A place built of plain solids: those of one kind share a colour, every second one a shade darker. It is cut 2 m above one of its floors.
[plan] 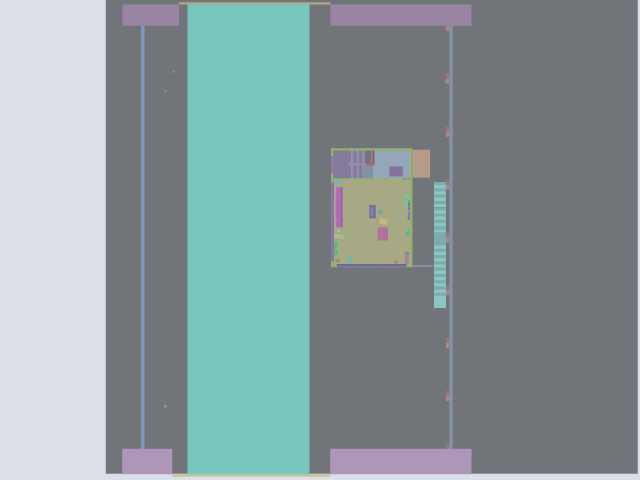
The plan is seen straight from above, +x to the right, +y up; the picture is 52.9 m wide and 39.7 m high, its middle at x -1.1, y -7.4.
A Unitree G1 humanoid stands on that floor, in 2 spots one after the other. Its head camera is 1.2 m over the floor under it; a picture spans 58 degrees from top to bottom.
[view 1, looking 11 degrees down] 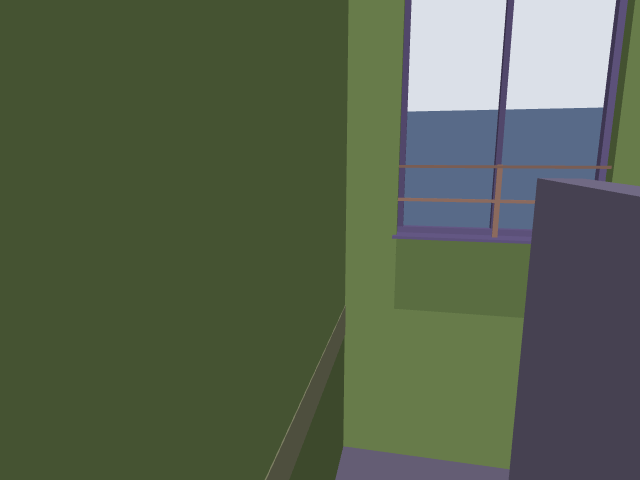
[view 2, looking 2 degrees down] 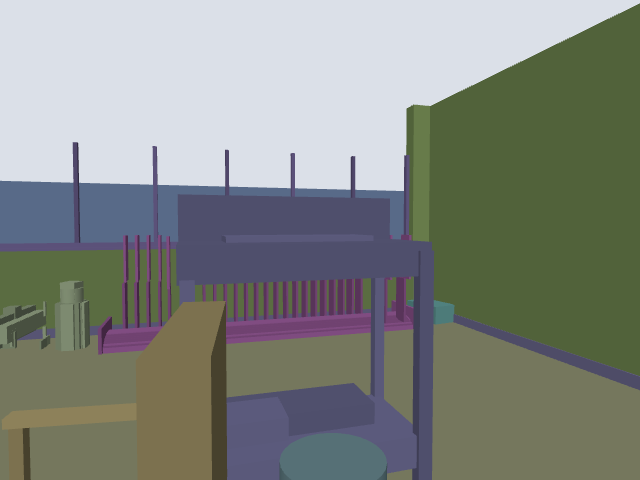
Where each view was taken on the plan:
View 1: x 3.34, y -1.79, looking -168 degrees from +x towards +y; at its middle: wall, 2.45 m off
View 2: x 5.20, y -5.55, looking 163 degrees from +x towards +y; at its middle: register_desk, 1.96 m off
